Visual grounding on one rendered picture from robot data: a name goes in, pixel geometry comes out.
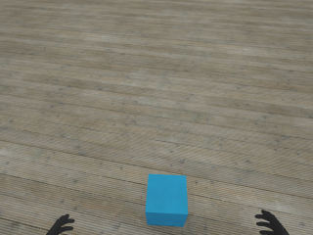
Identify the robot left hand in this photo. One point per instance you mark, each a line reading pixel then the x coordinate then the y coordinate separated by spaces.
pixel 56 229

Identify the carton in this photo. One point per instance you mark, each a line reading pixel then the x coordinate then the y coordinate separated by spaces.
pixel 167 200

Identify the robot right hand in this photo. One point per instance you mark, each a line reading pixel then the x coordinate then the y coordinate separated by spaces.
pixel 274 224

